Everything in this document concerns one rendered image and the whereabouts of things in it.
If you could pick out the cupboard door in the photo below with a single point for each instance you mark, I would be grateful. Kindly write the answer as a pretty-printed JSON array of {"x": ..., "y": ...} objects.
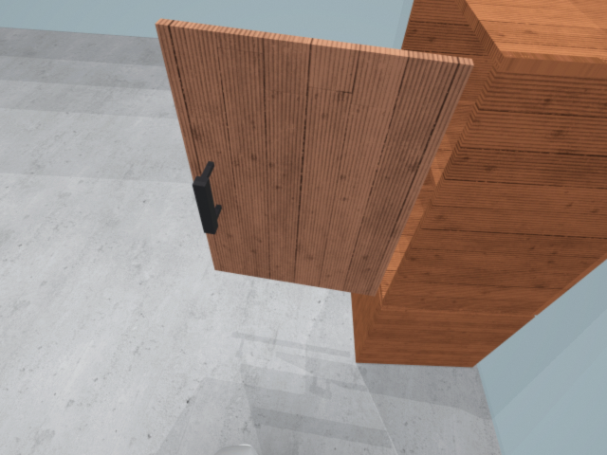
[{"x": 320, "y": 148}]

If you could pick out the handle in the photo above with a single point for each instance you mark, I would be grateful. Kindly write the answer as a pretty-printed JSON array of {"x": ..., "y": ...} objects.
[{"x": 203, "y": 196}]

